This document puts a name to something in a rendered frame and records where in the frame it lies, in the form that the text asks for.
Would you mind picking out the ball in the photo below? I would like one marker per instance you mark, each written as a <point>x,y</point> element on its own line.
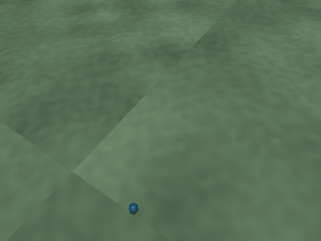
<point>133,208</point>

